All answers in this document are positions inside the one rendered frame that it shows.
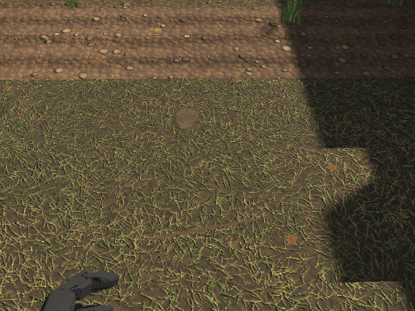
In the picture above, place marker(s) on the robot left hand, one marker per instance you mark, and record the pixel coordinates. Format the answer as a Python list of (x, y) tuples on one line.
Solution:
[(76, 288)]

